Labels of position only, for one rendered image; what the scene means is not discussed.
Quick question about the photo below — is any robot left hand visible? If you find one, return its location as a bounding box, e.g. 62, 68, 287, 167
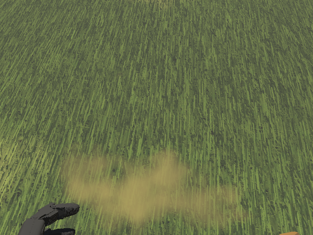
18, 203, 80, 235

